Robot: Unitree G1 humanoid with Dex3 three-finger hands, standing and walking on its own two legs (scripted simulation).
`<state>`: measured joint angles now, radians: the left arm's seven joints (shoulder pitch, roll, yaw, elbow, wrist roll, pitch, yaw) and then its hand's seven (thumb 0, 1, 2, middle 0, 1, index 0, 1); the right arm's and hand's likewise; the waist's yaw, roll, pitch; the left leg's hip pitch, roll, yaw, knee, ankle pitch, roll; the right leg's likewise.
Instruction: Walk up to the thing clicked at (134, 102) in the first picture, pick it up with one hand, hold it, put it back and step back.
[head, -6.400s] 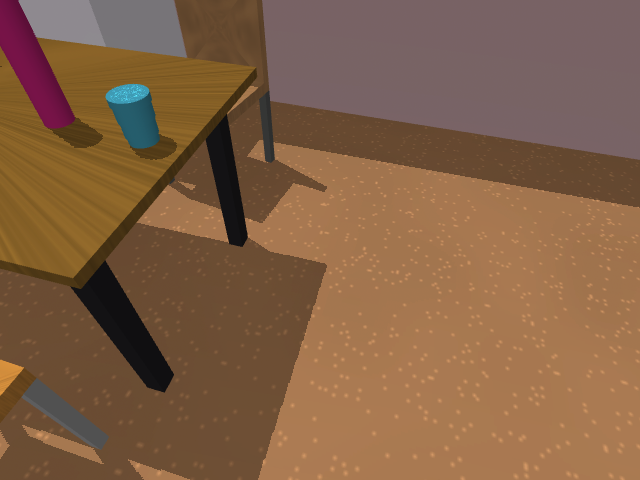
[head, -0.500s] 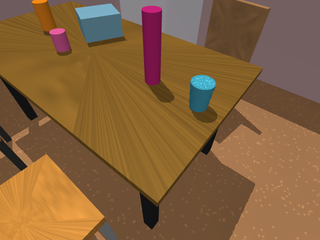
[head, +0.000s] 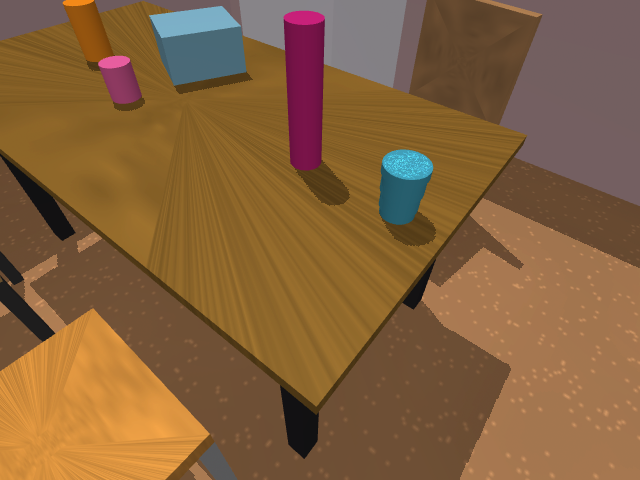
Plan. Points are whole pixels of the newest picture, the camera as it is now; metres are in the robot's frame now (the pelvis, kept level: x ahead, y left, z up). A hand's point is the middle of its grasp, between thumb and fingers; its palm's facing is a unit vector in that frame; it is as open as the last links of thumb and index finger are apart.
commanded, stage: stand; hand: right
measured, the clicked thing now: (401, 189) +0.62 -0.18 +0.00
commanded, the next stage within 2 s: walk up in 0.24 s
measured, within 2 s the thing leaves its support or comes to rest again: neither
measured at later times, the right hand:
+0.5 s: hand out of the picture +0.03 -0.39 -0.14, palm faces -0.17 +0.81 -0.56, open 7.4 cm
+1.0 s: hand out of the picture +0.24 -0.50 -0.13, palm faces -0.39 +0.67 -0.64, open 7.4 cm
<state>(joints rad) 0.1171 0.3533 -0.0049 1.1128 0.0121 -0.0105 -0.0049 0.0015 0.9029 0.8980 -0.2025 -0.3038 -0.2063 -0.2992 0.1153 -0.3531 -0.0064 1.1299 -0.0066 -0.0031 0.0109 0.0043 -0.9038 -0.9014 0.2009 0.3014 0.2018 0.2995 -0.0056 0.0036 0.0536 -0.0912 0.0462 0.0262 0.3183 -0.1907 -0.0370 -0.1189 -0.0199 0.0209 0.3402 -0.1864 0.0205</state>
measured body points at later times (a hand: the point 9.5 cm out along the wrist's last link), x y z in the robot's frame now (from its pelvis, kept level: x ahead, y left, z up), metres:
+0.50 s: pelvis +0.00 -0.08 -0.03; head +0.05 -0.04 +0.42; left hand +0.11 +0.29 -0.13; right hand +0.04 -0.43 -0.11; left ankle -0.01 +0.14 -0.75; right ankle +0.07 -0.25 -0.72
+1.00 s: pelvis +0.08 -0.23 -0.04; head +0.09 -0.15 +0.40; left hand +0.04 +0.12 -0.17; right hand +0.26 -0.53 -0.09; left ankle +0.07 -0.08 -0.75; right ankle +0.16 -0.37 -0.68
